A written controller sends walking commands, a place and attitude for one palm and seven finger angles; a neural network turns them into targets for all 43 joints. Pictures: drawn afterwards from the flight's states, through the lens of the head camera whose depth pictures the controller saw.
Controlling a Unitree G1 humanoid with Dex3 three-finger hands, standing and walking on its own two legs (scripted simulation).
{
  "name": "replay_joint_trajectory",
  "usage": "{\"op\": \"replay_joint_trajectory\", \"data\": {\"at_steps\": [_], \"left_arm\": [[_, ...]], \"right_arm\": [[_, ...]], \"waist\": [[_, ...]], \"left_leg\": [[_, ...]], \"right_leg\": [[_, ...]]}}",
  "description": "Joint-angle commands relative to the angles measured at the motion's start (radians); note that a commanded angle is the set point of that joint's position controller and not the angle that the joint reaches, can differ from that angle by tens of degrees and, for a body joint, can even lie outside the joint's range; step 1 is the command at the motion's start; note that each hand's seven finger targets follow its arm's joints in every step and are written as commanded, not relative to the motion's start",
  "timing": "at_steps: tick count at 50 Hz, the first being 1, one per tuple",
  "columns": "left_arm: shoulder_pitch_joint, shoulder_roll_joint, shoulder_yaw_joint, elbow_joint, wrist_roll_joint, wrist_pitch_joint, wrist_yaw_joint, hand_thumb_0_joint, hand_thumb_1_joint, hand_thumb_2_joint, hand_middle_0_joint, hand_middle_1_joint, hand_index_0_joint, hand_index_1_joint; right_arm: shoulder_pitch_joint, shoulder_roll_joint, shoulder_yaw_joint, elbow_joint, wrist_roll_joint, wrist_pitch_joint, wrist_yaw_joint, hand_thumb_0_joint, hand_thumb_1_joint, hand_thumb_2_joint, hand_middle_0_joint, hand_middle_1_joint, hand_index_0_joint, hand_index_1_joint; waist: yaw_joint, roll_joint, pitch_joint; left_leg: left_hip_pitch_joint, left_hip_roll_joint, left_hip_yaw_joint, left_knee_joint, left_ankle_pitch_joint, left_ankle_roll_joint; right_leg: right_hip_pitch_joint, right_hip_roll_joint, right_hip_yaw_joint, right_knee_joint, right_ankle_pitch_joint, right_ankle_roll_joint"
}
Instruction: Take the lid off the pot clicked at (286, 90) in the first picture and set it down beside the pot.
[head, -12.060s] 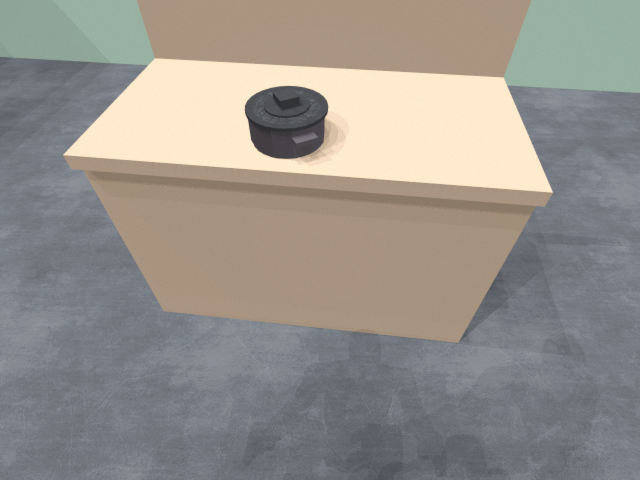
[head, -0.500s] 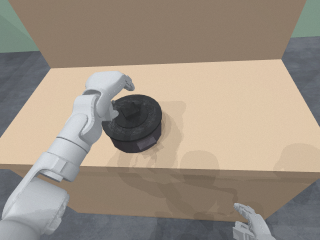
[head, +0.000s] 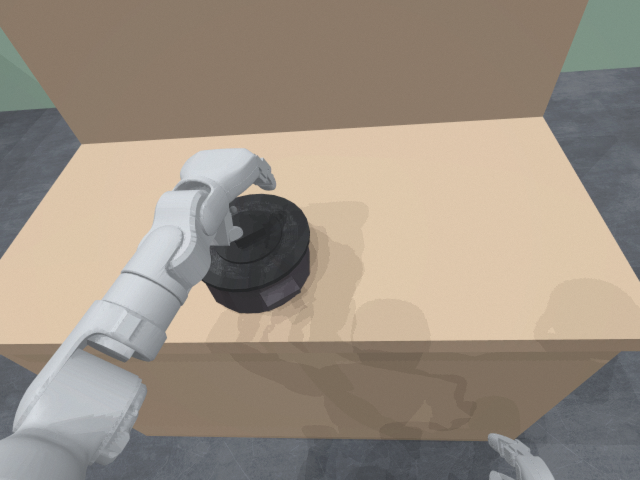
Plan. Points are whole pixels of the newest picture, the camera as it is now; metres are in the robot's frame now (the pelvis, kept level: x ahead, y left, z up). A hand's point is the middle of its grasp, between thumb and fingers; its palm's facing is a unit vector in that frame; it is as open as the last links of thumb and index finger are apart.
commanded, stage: move the open hand above the knob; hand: left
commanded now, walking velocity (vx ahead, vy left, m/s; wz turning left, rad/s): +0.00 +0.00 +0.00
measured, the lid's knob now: (245, 228) +0.45 +0.12 +0.05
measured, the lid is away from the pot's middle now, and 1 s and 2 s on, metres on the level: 0.00 0.00 0.00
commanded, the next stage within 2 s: lower the open fingers around the knob in 0.44 s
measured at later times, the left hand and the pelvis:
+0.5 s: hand (240, 208) +0.43 +0.11 +0.12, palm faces -0.24 -0.02 -0.97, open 10.2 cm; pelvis +0.00 +0.00 +0.00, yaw +1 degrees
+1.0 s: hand (230, 230) +0.42 +0.13 +0.09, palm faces -0.30 -0.05 -0.95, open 10.2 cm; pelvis -0.01 +0.00 +0.00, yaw +0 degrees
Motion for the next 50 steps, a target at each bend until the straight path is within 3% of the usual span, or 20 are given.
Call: {"op": "replay_joint_trajectory", "data": {"at_steps": [1,2,4,7,8,9,12,15,18,20,26,29,34,36,39,41,45,47,49,50], "left_arm": [[-0.418,0.182,0.136,0.028,0.018,0.017,0.067,0.0,-0.302,1.394,-0.816,-0.081,-0.816,-0.081],[-0.387,0.178,0.151,0.065,0.014,0.024,0.067,0.0,-0.302,1.394,-0.816,-0.081,-0.816,-0.081],[-0.421,0.16,0.118,-0.043,0.016,0.033,0.061,0.0,-0.302,1.394,-0.816,-0.081,-0.816,-0.081],[-0.542,0.067,0.016,-0.284,0.017,0.022,0.034,0.0,-0.302,1.394,-0.816,-0.081,-0.816,-0.081],[-0.577,0.113,0.04,-0.344,0.023,0.016,0.032,0.0,-0.302,1.394,-0.816,-0.081,-0.816,-0.081],[-0.563,0.121,0.044,-0.314,0.024,0.017,0.03,0.0,-0.302,1.394,-0.816,-0.081,-0.816,-0.081],[-0.515,0.264,0.187,-0.122,0.018,0.018,0.048,0.0,-0.302,1.394,-0.816,-0.081,-0.816,-0.081],[-0.537,0.144,0.092,-0.057,0.024,0.034,0.064,0.0,-0.302,1.394,-0.816,-0.081,-0.816,-0.081],[-0.567,0.101,0.057,-0.163,0.03,0.035,0.067,0.0,-0.302,1.394,-0.816,-0.081,-0.816,-0.081],[-0.519,0.08,0.044,-0.148,0.03,0.041,0.058,0.0,-0.302,1.394,-0.816,-0.081,-0.816,-0.081],[-0.571,0.174,0.117,-0.094,0.04,0.047,0.065,0.0,-0.302,1.394,-0.816,-0.081,-0.816,-0.081],[-0.551,0.169,0.119,-0.109,0.035,0.046,0.064,0.0,-0.302,1.394,-0.816,-0.081,-0.816,-0.081],[-0.399,0.095,0.072,0.005,0.024,0.054,0.046,0.0,-0.302,1.394,-0.816,-0.081,-0.816,-0.081],[-0.438,0.117,0.079,-0.048,0.028,0.051,0.045,0.0,-0.302,1.394,-0.816,-0.081,-0.816,-0.081],[-0.546,0.174,0.105,-0.2,0.03,0.016,0.048,0.0,-0.302,1.394,-0.816,-0.081,-0.816,-0.081],[-0.552,0.166,0.099,-0.196,0.036,0.002,0.057,0.0,-0.302,1.394,-0.816,-0.081,-0.816,-0.081],[-0.456,0.152,0.11,0.029,0.028,0.009,0.085,0.0,-0.302,1.394,-0.816,-0.081,-0.816,-0.081],[-0.463,0.165,0.128,0.016,0.027,0.002,0.092,0.0,-0.302,1.394,-0.816,-0.081,-0.816,-0.081],[-0.486,0.152,0.106,-0.054,0.031,-0.006,0.093,0.0,-0.302,1.394,-0.816,-0.081,-0.816,-0.081],[-0.482,0.111,0.071,-0.065,0.03,-0.007,0.091,0.0,-0.302,1.394,-0.816,-0.081,-0.816,-0.081]], "right_arm": [[-0.095,-0.084,-0.015,-0.108,0.012,-0.036,-0.008,0.0,-0.9,-0.9,0.2,0.3,0.2,0.3],[-0.094,-0.091,-0.02,-0.108,0.013,-0.034,-0.005,0.0,-0.9,-0.9,0.2,0.3,0.2,0.3],[-0.133,-0.089,-0.018,-0.138,0.012,-0.03,0.006,0.0,-0.9,-0.9,0.2,0.3,0.2,0.3],[-0.17,-0.071,-0.034,-0.179,0.005,-0.028,0.021,0.0,-0.9,-0.9,0.2,0.3,0.2,0.3],[-0.166,-0.071,-0.04,-0.179,0.004,-0.029,0.024,0.0,-0.9,-0.9,0.2,0.3,0.2,0.3],[-0.162,-0.07,-0.037,-0.176,0.004,-0.028,0.024,0.0,-0.9,-0.9,0.2,0.3,0.2,0.3],[-0.123,-0.088,-0.018,-0.127,0.008,-0.02,0.002,0.0,-0.9,-0.9,0.2,0.3,0.2,0.3],[-0.144,-0.071,-0.007,-0.117,0.011,-0.016,-0.006,0.0,-0.9,-0.9,0.2,0.3,0.2,0.3],[-0.162,-0.069,-0.02,-0.138,0.004,-0.015,0.011,0.0,-0.9,-0.9,0.2,0.3,0.2,0.3],[-0.166,-0.066,-0.021,-0.149,0.004,-0.015,0.02,0.0,-0.9,-0.9,0.2,0.3,0.2,0.3],[-0.161,-0.073,-0.008,-0.133,0.007,-0.009,0.006,0.0,-0.9,-0.9,0.2,0.3,0.2,0.3],[-0.161,-0.07,-0.012,-0.138,0.003,-0.017,0.005,0.0,-0.9,-0.9,0.2,0.3,0.2,0.3],[-0.158,-0.075,-0.007,-0.146,0.014,-0.011,0.012,0.0,-0.9,-0.9,0.2,0.3,0.2,0.3],[-0.164,-0.076,-0.009,-0.155,0.014,-0.01,0.008,0.0,-0.9,-0.9,0.2,0.3,0.2,0.3],[-0.166,-0.072,-0.019,-0.166,0.005,-0.016,0.0,0.0,-0.9,-0.9,0.2,0.3,0.2,0.3],[-0.146,-0.069,-0.018,-0.153,0.004,-0.018,-0.006,0.0,-0.9,-0.9,0.2,0.3,0.2,0.3],[-0.112,-0.076,-0.013,-0.113,0.012,-0.014,-0.017,0.0,-0.9,-0.9,0.2,0.3,0.2,0.3],[-0.117,-0.082,-0.016,-0.118,0.008,-0.015,-0.017,0.0,-0.9,-0.9,0.2,0.3,0.2,0.3],[-0.132,-0.077,-0.02,-0.134,0.006,-0.017,-0.015,0.0,-0.9,-0.9,0.2,0.3,0.2,0.3],[-0.134,-0.072,-0.022,-0.14,0.005,-0.018,-0.013,0.0,-0.9,-0.9,0.2,0.3,0.2,0.3]], "waist": [[0.005,-0.185,-0.27],[0.012,-0.205,-0.255],[0.024,-0.14,-0.327],[-0.007,-0.089,-0.468],[-0.01,-0.063,-0.499],[-0.013,-0.07,-0.486],[0.001,-0.182,-0.368],[0.003,-0.167,-0.312],[0.005,-0.103,-0.431],[0.008,-0.117,-0.451],[0.015,-0.167,-0.396],[0.019,-0.152,-0.433],[0.016,-0.202,-0.317],[0.015,-0.189,-0.328],[0.008,-0.127,-0.425],[0.002,-0.107,-0.425],[-0.001,-0.165,-0.282],[0.009,-0.17,-0.322],[0.008,-0.118,-0.396],[0.001,-0.1,-0.405]], "left_leg": [[0.192,-0.007,-0.049,-0.009,0.252,0.034],[0.174,-0.006,-0.042,-0.012,0.244,0.034],[0.209,-0.01,-0.043,-0.006,0.275,0.031],[0.323,-0.013,-0.062,0.044,0.418,0.046],[0.365,-0.009,-0.07,0.052,0.442,0.048],[0.363,-0.013,-0.077,0.055,0.451,0.049],[0.242,-0.014,-0.063,0.018,0.319,0.042],[0.216,-0.011,-0.051,-0.006,0.258,0.034],[0.295,-0.008,-0.062,0.018,0.363,0.034],[0.306,-0.01,-0.069,0.035,0.404,0.035],[0.234,-0.014,-0.058,0.005,0.286,0.035],[0.258,-0.016,-0.059,0.014,0.337,0.04],[0.19,-0.014,-0.039,0.005,0.288,0.032],[0.198,-0.018,-0.04,0.003,0.262,0.037],[0.266,-0.021,-0.049,0.018,0.309,0.049],[0.286,-0.015,-0.055,0.017,0.32,0.048],[0.193,-0.007,-0.046,-0.008,0.197,0.038],[0.188,-0.01,-0.045,-0.008,0.204,0.039],[0.236,-0.012,-0.046,0.004,0.249,0.042],[0.251,-0.013,-0.048,0.011,0.267,0.042]], "right_leg": [[-0.022,0.038,0.002,-0.039,0.411,-0.017],[-0.017,0.034,0.003,-0.043,0.409,-0.019],[0.012,0.029,0.008,-0.028,0.433,-0.022],[0.02,0.024,0.018,-0.017,0.527,-0.027],[0.014,0.029,0.02,-0.017,0.528,-0.025],[0.005,0.034,0.018,-0.014,0.526,-0.026],[0.024,0.036,0.014,-0.03,0.478,-0.023],[-0.02,0.033,0.003,-0.034,0.41,-0.022],[0.008,0.031,0.008,-0.015,0.466,-0.03],[0.015,0.032,0.008,-0.007,0.495,-0.03],[0.033,0.032,0.011,-0.021,0.447,-0.026],[0.056,0.029,0.017,-0.013,0.501,-0.026],[0.022,0.029,0.008,-0.024,0.483,-0.017],[0.026,0.028,0.016,-0.032,0.46,-0.018],[0.058,0.026,0.029,-0.029,0.499,-0.022],[0.032,0.031,0.023,-0.028,0.48,-0.024],[-0.027,0.036,0.012,-0.051,0.363,-0.021],[0.003,0.03,0.019,-0.049,0.374,-0.023],[0.025,0.028,0.025,-0.039,0.414,-0.025],[0.015,0.029,0.023,-0.036,0.426,-0.026]]}}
